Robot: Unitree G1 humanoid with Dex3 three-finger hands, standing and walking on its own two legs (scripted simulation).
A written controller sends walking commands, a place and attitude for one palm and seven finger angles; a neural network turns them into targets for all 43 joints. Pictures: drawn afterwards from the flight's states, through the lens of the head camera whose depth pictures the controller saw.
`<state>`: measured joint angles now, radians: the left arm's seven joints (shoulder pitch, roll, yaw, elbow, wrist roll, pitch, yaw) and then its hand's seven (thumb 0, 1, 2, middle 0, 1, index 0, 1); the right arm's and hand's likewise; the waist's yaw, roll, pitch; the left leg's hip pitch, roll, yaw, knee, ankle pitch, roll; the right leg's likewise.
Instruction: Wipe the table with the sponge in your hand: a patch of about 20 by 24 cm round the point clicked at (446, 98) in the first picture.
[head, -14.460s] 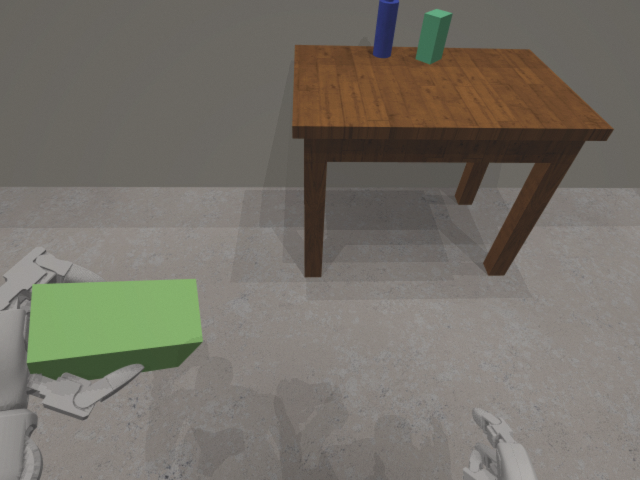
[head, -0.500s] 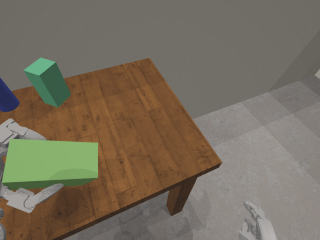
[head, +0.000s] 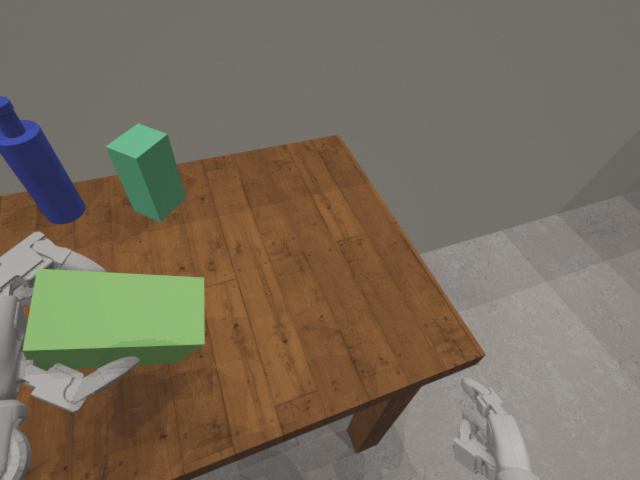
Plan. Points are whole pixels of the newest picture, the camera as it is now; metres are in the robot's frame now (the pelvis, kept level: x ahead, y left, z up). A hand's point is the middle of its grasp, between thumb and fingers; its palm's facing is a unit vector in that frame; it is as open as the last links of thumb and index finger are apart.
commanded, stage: come to a stop and stand still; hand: left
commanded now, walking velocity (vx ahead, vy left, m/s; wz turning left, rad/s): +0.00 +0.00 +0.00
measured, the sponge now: (145, 323) +0.23 +0.20 +0.13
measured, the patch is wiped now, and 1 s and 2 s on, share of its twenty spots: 0.00 0.00 0.00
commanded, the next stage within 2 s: look again from close up in 0.36 s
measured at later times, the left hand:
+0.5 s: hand (35, 324) +0.20 +0.27 +0.17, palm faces +0.34 -0.79 -0.51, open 10.5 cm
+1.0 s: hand (9, 292) +0.22 +0.28 +0.19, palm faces +0.45 -0.81 -0.39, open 10.5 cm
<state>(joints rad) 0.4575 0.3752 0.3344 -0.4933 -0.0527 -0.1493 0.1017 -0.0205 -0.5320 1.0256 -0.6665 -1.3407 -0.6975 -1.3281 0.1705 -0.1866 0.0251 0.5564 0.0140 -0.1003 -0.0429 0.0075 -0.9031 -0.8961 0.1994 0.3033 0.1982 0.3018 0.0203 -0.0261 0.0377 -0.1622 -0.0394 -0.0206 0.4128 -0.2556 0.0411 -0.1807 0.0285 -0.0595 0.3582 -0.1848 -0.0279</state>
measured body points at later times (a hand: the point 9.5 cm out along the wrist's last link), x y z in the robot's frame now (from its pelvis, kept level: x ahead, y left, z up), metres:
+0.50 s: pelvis -0.03 +0.01 +0.00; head +0.00 +0.03 +0.45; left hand +0.18 +0.31 +0.19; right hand +0.14 -0.21 -0.08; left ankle -0.02 +0.09 -0.74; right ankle +0.00 -0.10 -0.74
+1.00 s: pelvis -0.03 +0.01 -0.01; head +0.00 +0.03 +0.44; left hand +0.19 +0.32 +0.21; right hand +0.15 -0.21 -0.08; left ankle -0.02 +0.09 -0.74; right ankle +0.00 -0.10 -0.74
